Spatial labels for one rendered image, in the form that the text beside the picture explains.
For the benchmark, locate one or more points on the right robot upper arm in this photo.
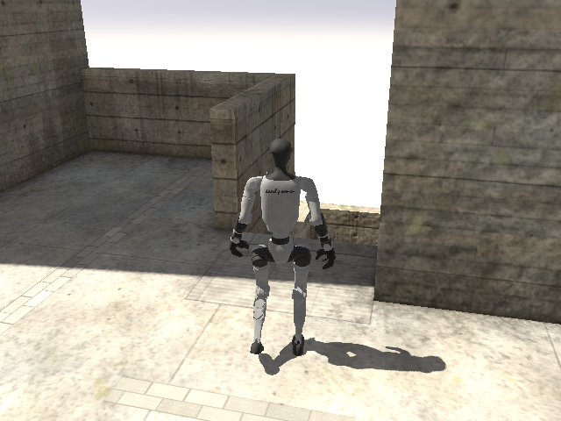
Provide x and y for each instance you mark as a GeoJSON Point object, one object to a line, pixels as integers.
{"type": "Point", "coordinates": [312, 199]}

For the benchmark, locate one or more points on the left robot thigh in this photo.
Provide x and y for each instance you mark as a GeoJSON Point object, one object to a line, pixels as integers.
{"type": "Point", "coordinates": [260, 261]}

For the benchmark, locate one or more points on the right robot hand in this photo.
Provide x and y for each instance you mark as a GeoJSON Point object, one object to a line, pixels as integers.
{"type": "Point", "coordinates": [328, 255]}

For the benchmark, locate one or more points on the left robot upper arm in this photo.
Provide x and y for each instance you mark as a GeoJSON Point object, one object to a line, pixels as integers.
{"type": "Point", "coordinates": [252, 185]}

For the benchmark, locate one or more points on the left robot forearm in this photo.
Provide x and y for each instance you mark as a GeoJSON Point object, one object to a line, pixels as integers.
{"type": "Point", "coordinates": [238, 231]}

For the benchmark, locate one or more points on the right robot forearm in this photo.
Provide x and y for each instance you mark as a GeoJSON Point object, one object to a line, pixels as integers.
{"type": "Point", "coordinates": [323, 235]}

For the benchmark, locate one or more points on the left robot foot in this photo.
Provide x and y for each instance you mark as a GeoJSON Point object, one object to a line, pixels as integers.
{"type": "Point", "coordinates": [256, 348]}

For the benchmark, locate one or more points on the left robot hand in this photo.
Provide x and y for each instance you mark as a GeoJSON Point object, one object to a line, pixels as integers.
{"type": "Point", "coordinates": [241, 244]}

